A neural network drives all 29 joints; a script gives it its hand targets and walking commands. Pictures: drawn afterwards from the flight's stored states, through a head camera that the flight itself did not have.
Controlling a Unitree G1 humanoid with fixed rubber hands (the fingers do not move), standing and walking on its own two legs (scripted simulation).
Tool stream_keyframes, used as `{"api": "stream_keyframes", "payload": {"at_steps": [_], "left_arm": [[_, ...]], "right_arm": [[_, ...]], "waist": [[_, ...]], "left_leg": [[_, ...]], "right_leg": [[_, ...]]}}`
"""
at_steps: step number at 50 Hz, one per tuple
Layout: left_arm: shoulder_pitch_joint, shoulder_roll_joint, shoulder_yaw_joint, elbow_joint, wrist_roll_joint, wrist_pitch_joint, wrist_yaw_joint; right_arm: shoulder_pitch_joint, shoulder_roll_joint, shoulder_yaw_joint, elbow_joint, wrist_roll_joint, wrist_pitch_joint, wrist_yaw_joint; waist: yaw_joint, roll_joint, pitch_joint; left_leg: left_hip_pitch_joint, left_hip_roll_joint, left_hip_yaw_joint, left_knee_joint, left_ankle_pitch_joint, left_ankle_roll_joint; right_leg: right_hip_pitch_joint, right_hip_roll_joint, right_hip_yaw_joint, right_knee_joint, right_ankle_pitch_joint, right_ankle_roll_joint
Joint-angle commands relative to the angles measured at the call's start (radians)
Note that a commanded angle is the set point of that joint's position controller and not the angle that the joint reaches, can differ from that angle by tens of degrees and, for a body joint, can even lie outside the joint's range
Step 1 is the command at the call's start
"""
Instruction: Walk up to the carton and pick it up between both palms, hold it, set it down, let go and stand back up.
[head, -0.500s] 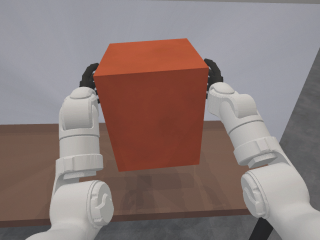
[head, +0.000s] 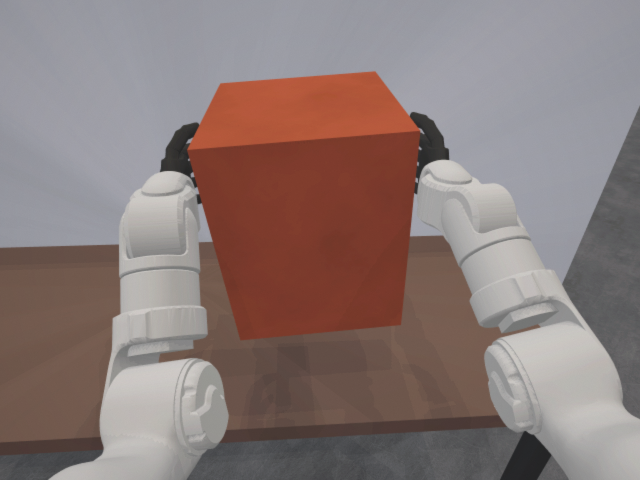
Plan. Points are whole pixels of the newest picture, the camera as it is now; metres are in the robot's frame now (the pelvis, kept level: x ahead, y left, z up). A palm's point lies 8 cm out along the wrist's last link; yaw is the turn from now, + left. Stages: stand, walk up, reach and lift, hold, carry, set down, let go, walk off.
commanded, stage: hold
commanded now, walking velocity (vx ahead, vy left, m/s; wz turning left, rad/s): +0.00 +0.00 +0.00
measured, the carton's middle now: (309, 202) +0.39 +0.00 +0.25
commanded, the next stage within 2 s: set down in 1.32 s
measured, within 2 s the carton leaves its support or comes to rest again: neither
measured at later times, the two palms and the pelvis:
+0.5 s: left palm (172, 184) +0.36 +0.15 +0.30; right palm (431, 169) +0.36 -0.14 +0.31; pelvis +0.00 +0.00 +0.00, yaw +0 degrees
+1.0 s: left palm (177, 184) +0.37 +0.15 +0.29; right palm (433, 173) +0.36 -0.14 +0.30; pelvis +0.00 +0.00 +0.00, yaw +0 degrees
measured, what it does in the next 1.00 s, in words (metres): stands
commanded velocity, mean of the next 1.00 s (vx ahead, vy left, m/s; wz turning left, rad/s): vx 0.00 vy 0.00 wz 0.00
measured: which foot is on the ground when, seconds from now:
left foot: down 0.00-1.00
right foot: down 0.00-1.00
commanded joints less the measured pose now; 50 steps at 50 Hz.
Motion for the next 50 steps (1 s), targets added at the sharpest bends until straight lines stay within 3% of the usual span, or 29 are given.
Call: {"api": "stream_keyframes", "payload": {"at_steps": [1,2,5,6,8,10,12,13,14,16,17,20,23,25,27,28,30,31,33,35,36,38,39,41,42,45,46,48,50], "left_arm": [[-0.676,-0.591,-0.37,-0.022,-0.165,-0.063,-0.134],[-0.675,-0.581,-0.366,-0.055,-0.168,-0.067,-0.137],[-0.704,-0.583,-0.411,-0.141,-0.186,-0.065,-0.135],[-0.633,-0.599,-0.393,-0.09,-0.174,-0.048,-0.141],[-0.643,-0.586,-0.388,-0.076,-0.17,-0.043,-0.149],[-0.692,-0.596,-0.395,-0.093,-0.17,-0.05,-0.149],[-0.708,-0.602,-0.416,-0.123,-0.19,-0.055,-0.142],[-0.695,-0.587,-0.376,-0.081,-0.146,-0.05,-0.14],[-0.662,-0.594,-0.395,-0.098,-0.172,-0.051,-0.142],[-0.731,-0.621,-0.411,-0.087,-0.19,-0.057,-0.138],[-0.713,-0.618,-0.41,-0.089,-0.184,-0.059,-0.134],[-0.749,-0.602,-0.387,-0.087,-0.161,-0.059,-0.133],[-0.669,-0.603,-0.393,-0.075,-0.161,-0.047,-0.145],[-0.693,-0.599,-0.397,-0.072,-0.175,-0.052,-0.15],[-0.719,-0.591,-0.366,-0.022,-0.152,-0.057,-0.145],[-0.684,-0.595,-0.365,-0.021,-0.154,-0.054,-0.146],[-0.733,-0.593,-0.344,0.014,-0.15,-0.06,-0.144],[-0.738,-0.59,-0.369,-0.009,-0.174,-0.069,-0.146],[-0.73,-0.597,-0.367,-0.035,-0.181,-0.075,-0.137],[-0.724,-0.603,-0.356,-0.01,-0.177,-0.082,-0.13],[-0.736,-0.586,-0.362,-0.027,-0.191,-0.087,-0.128],[-0.719,-0.58,-0.348,-0.014,-0.168,-0.079,-0.131],[-0.685,-0.557,-0.34,-0.015,-0.166,-0.075,-0.133],[-0.728,-0.567,-0.32,-0.001,-0.147,-0.076,-0.14],[-0.683,-0.576,-0.325,-0.005,-0.164,-0.076,-0.14],[-0.705,-0.597,-0.372,-0.063,-0.184,-0.071,-0.141],[-0.691,-0.597,-0.4,-0.075,-0.192,-0.072,-0.139],[-0.696,-0.6,-0.384,-0.037,-0.176,-0.065,-0.138],[-0.685,-0.58,-0.375,-0.064,-0.169,-0.063,-0.141]], "right_arm": [[-0.875,0.657,0.235,-0.345,0.143,-0.043,0.135],[-0.857,0.662,0.228,-0.324,0.143,-0.037,0.134],[-0.832,0.678,0.245,-0.336,0.166,-0.038,0.132],[-0.806,0.642,0.223,-0.305,0.164,-0.025,0.128],[-0.847,0.642,0.245,-0.359,0.163,-0.036,0.13],[-0.811,0.625,0.224,-0.29,0.141,-0.028,0.132],[-0.859,0.63,0.222,-0.339,0.163,-0.038,0.145],[-0.826,0.632,0.218,-0.29,0.151,-0.025,0.148],[-0.864,0.646,0.243,-0.367,0.162,-0.039,0.147],[-0.883,0.639,0.213,-0.323,0.156,-0.041,0.146],[-0.894,0.635,0.233,-0.352,0.158,-0.044,0.147],[-0.838,0.64,0.195,-0.263,0.136,-0.031,0.149],[-0.812,0.612,0.198,-0.27,0.14,-0.028,0.145],[-0.832,0.625,0.197,-0.285,0.141,-0.037,0.143],[-0.882,0.632,0.199,-0.272,0.138,-0.032,0.151],[-0.841,0.615,0.17,-0.274,0.121,-0.032,0.15],[-0.894,0.621,0.17,-0.246,0.105,-0.035,0.158],[-0.896,0.628,0.177,-0.261,0.109,-0.041,0.158],[-0.905,0.655,0.201,-0.295,0.126,-0.046,0.162],[-0.904,0.659,0.209,-0.301,0.131,-0.048,0.158],[-0.897,0.659,0.232,-0.304,0.146,-0.046,0.154],[-0.88,0.643,0.215,-0.274,0.133,-0.043,0.147],[-0.864,0.664,0.241,-0.286,0.15,-0.038,0.146],[-0.85,0.658,0.211,-0.226,0.134,-0.035,0.151],[-0.879,0.677,0.255,-0.314,0.154,-0.051,0.147],[-0.853,0.659,0.22,-0.319,0.142,-0.048,0.132],[-0.864,0.656,0.214,-0.367,0.161,-0.049,0.129],[-0.862,0.629,0.208,-0.295,0.148,-0.037,0.13],[-0.855,0.632,0.235,-0.314,0.152,-0.043,0.136]], "waist": [[-0.013,0.011,-0.282],[0.008,0.022,-0.274],[-0.017,0.042,-0.356],[-0.023,0.086,-0.277],[-0.009,0.03,-0.267],[-0.029,0.061,-0.232],[-0.018,0.075,-0.287],[-0.005,0.079,-0.246],[0.013,0.047,-0.285],[-0.022,0.089,-0.296],[-0.005,0.072,-0.31],[-0.024,0.079,-0.274],[-0.013,0.085,-0.26],[-0.032,0.073,-0.273],[0.004,0.052,-0.25],[-0.018,0.063,-0.259],[-0.006,0.059,-0.238],[-0.012,0.046,-0.281],[0.015,0.044,-0.332],[0.005,0.038,-0.337],[0.003,0.001,-0.335],[0.006,0.017,-0.295],[0.023,-0.015,-0.295],[0.012,0.019,-0.254],[0.031,-0.009,-0.333],[-0.026,0.058,-0.346],[-0.023,0.061,-0.346],[-0.027,0.062,-0.261],[0.003,0.045,-0.264]], "left_leg": [[0.073,-0.108,0.027,-0.017,0.247,-0.011],[0.053,-0.105,0.03,-0.021,0.248,-0.015],[0.129,-0.107,0.028,-0.004,0.346,-0.031],[0.094,-0.097,0.029,-0.004,0.321,-0.039],[0.075,-0.106,0.035,-0.007,0.305,-0.031],[0.045,-0.092,0.019,-0.038,0.238,-0.022],[0.049,-0.093,0.021,-0.028,0.254,-0.038],[0.052,-0.096,0.024,-0.033,0.259,-0.028],[0.069,-0.095,0.026,-0.015,0.286,-0.027],[0.059,-0.096,0.024,-0.029,0.237,-0.032],[0.048,-0.093,0.022,-0.028,0.248,-0.029],[0.075,-0.098,0.032,-0.033,0.216,-0.027],[0.068,-0.099,0.035,-0.03,0.289,-0.037],[0.074,-0.096,0.031,-0.025,0.262,-0.035],[0.038,-0.091,0.034,-0.049,0.177,-0.017],[0.042,-0.101,0.036,-0.047,0.178,-0.018],[-0.001,-0.097,0.04,-0.065,0.11,-0.009],[0.007,-0.099,0.029,-0.066,0.113,-0.003],[0.036,-0.097,0.027,-0.047,0.176,-0.004],[0.074,-0.097,0.028,-0.028,0.246,-0.016],[0.073,-0.105,0.028,-0.024,0.259,-0.008],[0.064,-0.102,0.025,-0.026,0.223,-0.006],[0.067,-0.107,0.035,-0.027,0.245,0.001],[0.045,-0.104,0.04,-0.043,0.187,-0.005],[0.072,-0.102,0.04,-0.03,0.252,0.0],[0.108,-0.101,0.039,-0.013,0.317,-0.026],[0.118,-0.103,0.033,0.006,0.314,-0.036],[0.078,-0.096,0.026,-0.017,0.279,-0.037],[0.063,-0.098,0.03,-0.016,0.294,-0.025]], "right_leg": [[0.088,0.082,0.017,-0.016,0.182,0.065],[0.1,0.08,0.018,-0.009,0.181,0.07],[0.109,0.09,0.019,0.0,0.247,0.061],[0.104,0.09,0.019,-0.009,0.226,0.056],[0.136,0.086,0.016,-0.002,0.226,0.062],[0.109,0.085,0.011,0.006,0.15,0.053],[0.113,0.087,0.01,0.003,0.148,0.048],[0.112,0.086,0.012,0.001,0.151,0.05],[0.107,0.084,0.017,-0.003,0.169,0.048],[0.082,0.082,0.019,-0.005,0.123,0.047],[0.106,0.086,0.009,0.004,0.138,0.043],[0.057,0.075,0.009,-0.015,0.117,0.052],[0.088,0.079,0.005,-0.011,0.181,0.052],[0.085,0.077,0.014,-0.005,0.175,0.052],[0.055,0.08,0.015,-0.015,0.087,0.047],[0.069,0.073,0.024,-0.031,0.102,0.049],[0.07,0.08,0.017,-0.02,0.036,0.05],[0.065,0.072,0.027,-0.015,0.054,0.051],[0.073,0.075,0.03,-0.017,0.102,0.05],[0.083,0.083,0.02,-0.016,0.145,0.053],[0.094,0.082,0.02,-0.012,0.177,0.066],[0.074,0.078,0.023,-0.015,0.13,0.063],[0.085,0.087,0.019,-0.021,0.158,0.071],[0.063,0.074,0.024,-0.023,0.11,0.06],[0.08,0.083,0.022,-0.017,0.164,0.063],[0.095,0.086,0.02,-0.014,0.231,0.062],[0.092,0.084,0.014,-0.015,0.235,0.063],[0.089,0.095,0.011,-0.022,0.161,0.053],[0.097,0.083,0.015,-0.001,0.192,0.056]]}}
